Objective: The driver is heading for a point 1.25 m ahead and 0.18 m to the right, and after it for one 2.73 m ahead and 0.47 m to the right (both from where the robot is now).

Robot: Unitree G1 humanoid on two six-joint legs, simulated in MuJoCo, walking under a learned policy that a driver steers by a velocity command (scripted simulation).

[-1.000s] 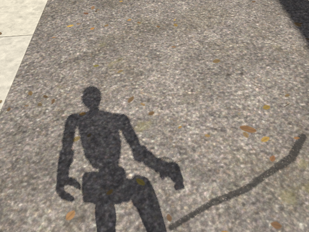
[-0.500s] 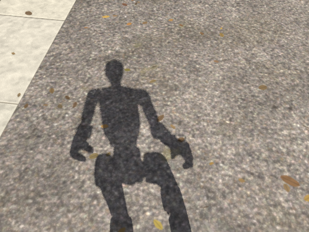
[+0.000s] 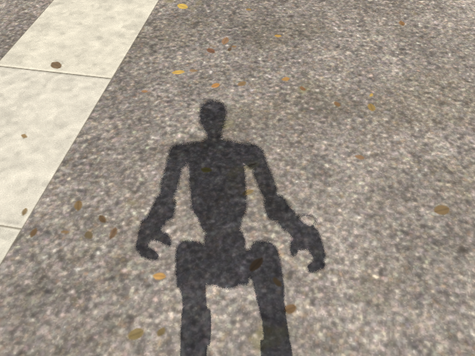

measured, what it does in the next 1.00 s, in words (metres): walks ahead: left foot, then right foot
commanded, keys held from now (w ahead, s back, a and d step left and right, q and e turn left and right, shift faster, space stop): w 1.00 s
